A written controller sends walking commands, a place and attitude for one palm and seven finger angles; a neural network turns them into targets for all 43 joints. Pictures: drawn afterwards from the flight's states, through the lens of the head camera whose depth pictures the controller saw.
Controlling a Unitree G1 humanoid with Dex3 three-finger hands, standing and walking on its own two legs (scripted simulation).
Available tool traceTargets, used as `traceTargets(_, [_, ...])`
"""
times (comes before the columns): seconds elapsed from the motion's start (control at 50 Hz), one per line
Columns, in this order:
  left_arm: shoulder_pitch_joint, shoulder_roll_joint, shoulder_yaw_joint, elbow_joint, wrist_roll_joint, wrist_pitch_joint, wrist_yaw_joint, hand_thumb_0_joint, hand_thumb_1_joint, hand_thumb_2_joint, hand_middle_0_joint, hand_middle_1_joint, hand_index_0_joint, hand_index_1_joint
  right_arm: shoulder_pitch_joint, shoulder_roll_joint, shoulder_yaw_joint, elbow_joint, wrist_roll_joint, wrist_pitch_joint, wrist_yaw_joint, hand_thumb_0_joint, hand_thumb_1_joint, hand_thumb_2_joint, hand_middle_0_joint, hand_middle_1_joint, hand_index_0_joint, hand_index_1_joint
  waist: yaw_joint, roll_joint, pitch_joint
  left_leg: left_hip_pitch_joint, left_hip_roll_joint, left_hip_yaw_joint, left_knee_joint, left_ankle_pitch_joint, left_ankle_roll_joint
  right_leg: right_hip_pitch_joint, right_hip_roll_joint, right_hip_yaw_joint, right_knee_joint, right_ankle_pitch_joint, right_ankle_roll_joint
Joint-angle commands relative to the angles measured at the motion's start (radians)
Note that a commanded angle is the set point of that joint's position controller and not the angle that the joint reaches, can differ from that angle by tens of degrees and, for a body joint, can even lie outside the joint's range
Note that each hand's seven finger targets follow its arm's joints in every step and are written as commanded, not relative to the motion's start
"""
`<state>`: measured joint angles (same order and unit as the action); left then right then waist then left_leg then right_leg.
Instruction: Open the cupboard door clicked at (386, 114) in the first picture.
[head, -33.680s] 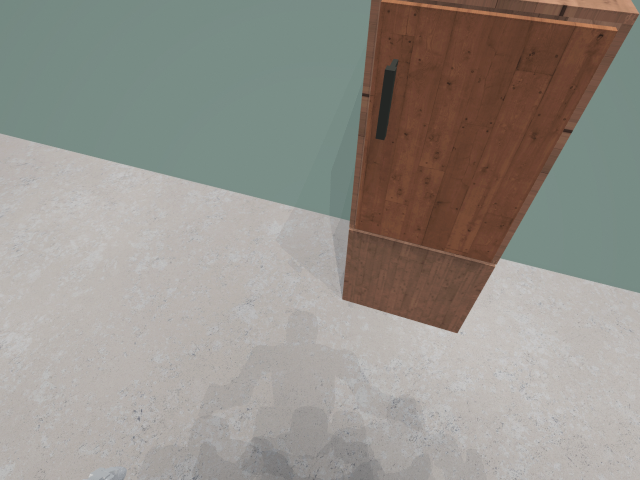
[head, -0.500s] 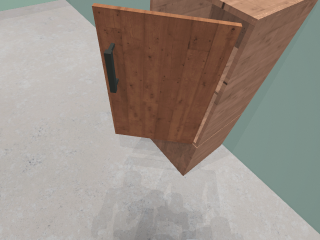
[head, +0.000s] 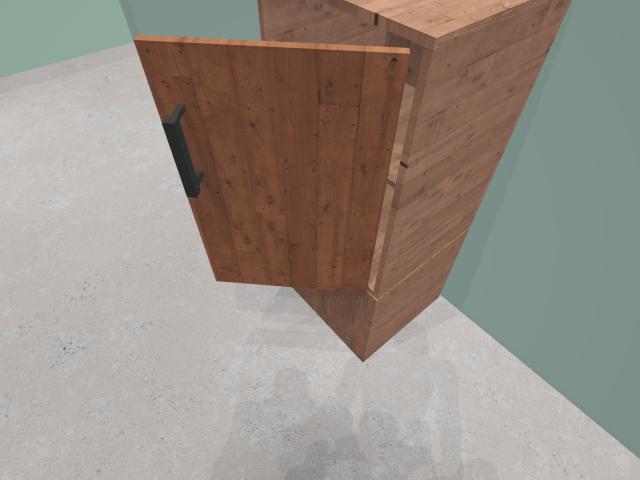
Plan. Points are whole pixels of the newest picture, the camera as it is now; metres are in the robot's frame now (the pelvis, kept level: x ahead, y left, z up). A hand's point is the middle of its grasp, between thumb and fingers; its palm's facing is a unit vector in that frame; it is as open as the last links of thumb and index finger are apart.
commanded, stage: come to a stop and stand still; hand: left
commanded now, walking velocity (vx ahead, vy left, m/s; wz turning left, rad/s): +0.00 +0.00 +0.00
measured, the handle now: (186, 152) +0.59 +0.25 +0.08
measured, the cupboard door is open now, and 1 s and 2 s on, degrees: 45 45 45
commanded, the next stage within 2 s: look again from close up in 0.64 s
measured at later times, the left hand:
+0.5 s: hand out of the picture +0.01 +0.15 -0.18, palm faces +0.06 -0.99 -0.15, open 7.4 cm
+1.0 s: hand out of the picture +0.05 +0.21 -0.18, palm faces -0.01 -0.97 -0.23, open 7.4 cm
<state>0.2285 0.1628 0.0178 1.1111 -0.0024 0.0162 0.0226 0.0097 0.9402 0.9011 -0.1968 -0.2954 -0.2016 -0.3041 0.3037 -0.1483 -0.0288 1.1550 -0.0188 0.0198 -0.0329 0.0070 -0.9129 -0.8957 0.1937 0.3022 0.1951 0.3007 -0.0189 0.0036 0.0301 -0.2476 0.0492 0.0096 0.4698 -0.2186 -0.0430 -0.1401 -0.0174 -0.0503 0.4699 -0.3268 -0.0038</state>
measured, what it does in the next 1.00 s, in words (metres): stands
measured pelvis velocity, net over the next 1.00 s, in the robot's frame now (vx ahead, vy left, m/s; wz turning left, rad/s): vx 0.02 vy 0.02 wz -0.03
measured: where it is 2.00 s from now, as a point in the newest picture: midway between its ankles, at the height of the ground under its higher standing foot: outside the picture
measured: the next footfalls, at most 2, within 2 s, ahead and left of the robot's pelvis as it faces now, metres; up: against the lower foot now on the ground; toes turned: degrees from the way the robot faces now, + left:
none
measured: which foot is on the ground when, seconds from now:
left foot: down 0.00-1.00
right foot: down 0.00-1.00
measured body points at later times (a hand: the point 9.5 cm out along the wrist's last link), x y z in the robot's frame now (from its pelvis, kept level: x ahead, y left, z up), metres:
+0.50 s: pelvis +0.03 -0.01 +0.00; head +0.04 -0.01 +0.45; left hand +0.01 +0.20 -0.16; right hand +0.03 -0.23 -0.16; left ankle +0.02 +0.15 -0.74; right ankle -0.05 -0.11 -0.74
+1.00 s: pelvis +0.02 +0.02 -0.01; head +0.04 +0.02 +0.44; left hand +0.05 +0.26 -0.16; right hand +0.05 -0.21 -0.17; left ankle +0.02 +0.14 -0.74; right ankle -0.05 -0.11 -0.74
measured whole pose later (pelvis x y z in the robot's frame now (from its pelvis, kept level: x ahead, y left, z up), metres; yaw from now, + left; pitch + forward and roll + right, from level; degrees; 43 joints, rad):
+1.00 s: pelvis +0.02 +0.02 -0.01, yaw -2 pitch -1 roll +0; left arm 0.28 0.17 0.00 1.04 0.01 -0.01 0.05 0.00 0.90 0.90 -0.20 -0.30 -0.20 -0.30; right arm 0.24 -0.18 -0.01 1.03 -0.01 -0.01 -0.03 0.01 -0.93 -0.90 0.20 0.30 0.20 0.30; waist 0.00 0.01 0.03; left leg -0.27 0.04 0.04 0.62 -0.34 0.00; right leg -0.14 -0.04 -0.01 0.56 -0.41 0.03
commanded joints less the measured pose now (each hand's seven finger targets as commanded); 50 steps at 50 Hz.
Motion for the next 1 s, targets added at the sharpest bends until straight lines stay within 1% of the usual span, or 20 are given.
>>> traceTargets(0.0, [0.064,0.091,0.014,-0.023,0.002,-0.024,0.006,0.0,0.9,0.9,-0.2,-0.3,-0.2,-0.3,0.042,-0.083,-0.007,-0.023,0.002,-0.02,-0.005,0.0,-0.9,-0.9,0.2,0.3,0.2,0.3,0.012,-0.034,0.019,0.054,0.048,-0.025,-0.069,0.146,0.033,-0.049,-0.097,0.075,-0.149,0.141,-0.032])
traceTargets(0.02, [0.065,0.092,0.014,-0.021,0.003,-0.025,0.007,0.0,0.9,0.9,-0.2,-0.3,-0.2,-0.3,0.039,-0.085,-0.008,-0.022,0.002,-0.02,-0.004,0.0,-0.9,-0.9,0.2,0.3,0.2,0.3,0.01,-0.02,0.016,0.06,0.045,-0.024,-0.066,0.158,0.03,-0.051,-0.1,0.08,-0.144,0.163,-0.032])
traceTargets(0.1, [0.082,0.081,0.014,-0.015,0.004,-0.029,0.011,0.0,0.9,0.9,-0.2,-0.3,-0.2,-0.3,0.044,-0.072,-0.007,-0.016,0.004,-0.02,-0.006,0.0,-0.9,-0.9,0.2,0.3,0.2,0.3,0.012,-0.053,0.026,0.069,0.049,-0.019,-0.066,0.163,0.032,-0.043,-0.097,0.067,-0.149,0.196,-0.033])
traceTargets(0.14, [0.088,0.078,0.014,-0.012,0.004,-0.029,0.011,0.0,0.9,0.9,-0.2,-0.3,-0.2,-0.3,0.039,-0.072,-0.006,-0.015,0.003,-0.018,-0.007,0.0,-0.9,-0.9,0.2,0.3,0.2,0.3,0.009,-0.035,0.04,0.069,0.046,-0.017,-0.063,0.158,0.029,-0.055,-0.101,0.075,-0.15,0.198,-0.034])
traceTargets(0.24, [0.115,0.074,0.015,-0.007,0.006,-0.034,0.013,0.0,0.9,0.9,-0.2,-0.3,-0.2,-0.3,0.031,-0.07,-0.006,-0.016,0.004,-0.024,-0.01,0.0,-0.9,-0.9,0.2,0.3,0.2,0.3,0.011,-0.02,0.013,0.092,0.049,-0.011,-0.05,0.215,0.03,-0.022,-0.102,0.067,-0.127,0.322,-0.03])
traceTargets(0.3, [0.124,0.064,0.013,-0.001,0.009,-0.034,0.015,0.0,0.9,0.9,-0.2,-0.3,-0.2,-0.3,0.028,-0.065,-0.004,-0.018,0.006,-0.025,-0.013,0.0,-0.9,-0.9,0.2,0.3,0.2,0.3,0.012,-0.031,0.026,0.097,0.051,-0.01,-0.05,0.229,0.033,-0.018,-0.098,0.061,-0.128,0.355,-0.028])
traceTargets(0.36, [0.128,0.066,0.013,0.002,0.008,-0.034,0.015,0.0,0.9,0.9,-0.2,-0.3,-0.2,-0.3,0.021,-0.075,-0.003,-0.019,0.005,-0.026,-0.015,0.0,-0.9,-0.9,0.2,0.3,0.2,0.3,0.012,-0.007,0.028,0.104,0.051,-0.01,-0.052,0.245,0.033,-0.02,-0.1,0.06,-0.124,0.355,-0.027])
traceTargets(0.48, [0.129,0.067,0.012,0.003,0.008,-0.033,0.015,0.0,0.9,0.9,-0.2,-0.3,-0.2,-0.3,0.014,-0.084,-0.001,-0.024,0.005,-0.028,-0.017,0.0,-0.9,-0.9,0.2,0.3,0.2,0.3,0.013,-0.005,0.033,0.109,0.051,-0.013,-0.058,0.262,0.034,-0.007,-0.099,0.058,-0.126,0.361,-0.025])
traceTargets(0.7, [0.129,0.076,0.013,-0.004,0.01,-0.033,0.017,0.0,0.9,0.9,-0.2,-0.3,-0.2,-0.3,0.008,-0.093,0.0,-0.03,0.005,-0.03,-0.018,0.0,-0.9,-0.9,0.2,0.3,0.2,0.3,0.019,-0.032,0.011,0.128,0.051,-0.007,-0.05,0.32,0.037,0.029,-0.1,0.043,-0.117,0.439,-0.021])
traceTargets(0.72, [0.215,0.105,0.009,0.007,0.031,-0.071,0.059,0.0,0.9,0.9,-0.2,-0.3,-0.2,-0.3,-0.112,-0.124,-0.002,-0.117,0.016,-0.046,0.002,0.0,-0.9,-0.9,0.2,0.3,0.2,0.3,0.062,-0.04,0.068,0.035,0.039,0.044,0.203,0.291,0.026,-0.071,-0.147,0.16,-0.136,0.86,0.033])
traceTargets(0.74, [0.165,0.147,0.019,-0.044,0.031,-0.079,0.053,0.0,0.9,0.9,-0.2,-0.3,-0.2,-0.3,-0.057,-0.055,0.006,-0.157,0.011,-0.041,0.012,0.0,-0.9,-0.9,0.2,0.3,0.2,0.3,0.001,-0.085,0.032,-0.067,0.005,0.021,0.184,-0.064,0.048,0.029,-0.189,0.144,-0.059,0.98,-0.018])
traceTargets(0.76, [0.13,0.137,0.011,-0.061,0.029,-0.081,0.049,0.0,0.9,0.9,-0.2,-0.3,-0.2,-0.3,-0.014,-0.056,0.005,-0.155,0.012,-0.04,0.012,0.0,-0.9,-0.9,0.2,0.3,0.2,0.3,-0.014,-0.104,-0.02,-0.06,0.008,0.03,0.136,-0.101,0.054,0.049,-0.172,0.112,-0.02,0.891,-0.049])
traceTargets(0.78, [0.117,0.131,0.007,-0.081,0.024,-0.08,0.046,0.0,0.9,0.9,-0.2,-0.3,-0.2,-0.3,0.025,-0.071,0.006,-0.152,0.011,-0.044,0.015,0.0,-0.9,-0.9,0.2,0.3,0.2,0.3,-0.024,-0.079,-0.073,-0.018,0.007,0.027,0.075,0.017,0.058,0.069,-0.137,0.087,0.033,0.807,-0.053])
traceTargets(0.8, [0.131,0.124,0.011,-0.09,0.022,-0.08,0.045,0.0,0.9,0.9,-0.2,-0.3,-0.2,-0.3,0.045,-0.089,0.003,-0.146,0.002,-0.056,0.016,0.0,-0.9,-0.9,0.2,0.3,0.2,0.3,-0.01,0.006,-0.121,0.047,0.016,0.026,0.076,0.245,0.069,0.079,-0.11,0.064,0.098,0.814,-0.042])
traceTargets(0.82, [0.148,0.123,0.012,-0.097,0.016,-0.074,0.045,0.0,0.9,0.9,-0.2,-0.3,-0.2,-0.3,0.052,-0.117,0.001,-0.148,0.005,-0.058,0.011,0.0,-0.9,-0.9,0.2,0.3,0.2,0.3,-0.003,0.042,-0.147,0.09,0.047,0.002,0.111,0.417,0.084,0.05,-0.089,0.055,0.107,0.684,-0.031])
traceTargets(0.84, [0.152,0.115,0.01,-0.096,0.014,-0.066,0.044,0.0,0.9,0.9,-0.2,-0.3,-0.2,-0.3,0.037,-0.126,-0.001,-0.152,0.008,-0.056,0.007,0.0,-0.9,-0.9,0.2,0.3,0.2,0.3,0.006,0.069,-0.133,0.108,0.068,-0.006,0.122,0.502,0.089,0.015,-0.075,0.048,0.092,0.55,-0.027])
traceTargets(0.88, [0.141,0.104,0.007,-0.104,0.015,-0.048,0.041,0.0,0.9,0.9,-0.2,-0.3,-0.2,-0.3,0.011,-0.133,0.001,-0.166,0.009,-0.047,0.003,0.0,-0.9,-0.9,0.2,0.3,0.2,0.3,0.012,0.042,-0.057,0.069,0.077,-0.027,0.102,0.442,0.091,-0.035,-0.054,0.044,0.05,0.333,-0.027])
traceTargets(0.9, [0.141,0.103,0.004,-0.102,0.019,-0.045,0.039,0.0,0.9,0.9,-0.2,-0.3,-0.2,-0.3,-0.003,-0.124,0.003,-0.168,0.007,-0.046,0.002,0.0,-0.9,-0.9,0.2,0.3,0.2,0.3,0.019,0.035,-0.006,0.036,0.067,-0.021,0.093,0.401,0.09,-0.044,-0.058,0.053,0.032,0.331,-0.028])
traceTargets(0.94, [0.122,0.113,0.002,-0.111,0.017,-0.035,0.034,0.0,0.9,0.9,-0.2,-0.3,-0.2,-0.3,-0.013,-0.129,0.006,-0.174,0.007,-0.04,0.005,0.0,-0.9,-0.9,0.2,0.3,0.2,0.3,0.014,-0.014,0.024,0.013,0.056,-0.028,0.054,0.253,0.085,-0.068,-0.054,0.057,0.019,0.235,-0.028])
traceTargets(0.98, [0.103,0.12,0.0,-0.117,0.017,-0.028,0.029,0.0,0.9,0.9,-0.2,-0.3,-0.2,-0.3,-0.025,-0.135,0.005,-0.173,0.006,-0.037,0.008,0.0,-0.9,-0.9,0.2,0.3,0.2,0.3,0.015,-0.01,0.055,-0.01,0.052,-0.037,0.009,0.132,0.085,-0.094,-0.051,0.062,0.001,0.119,-0.021])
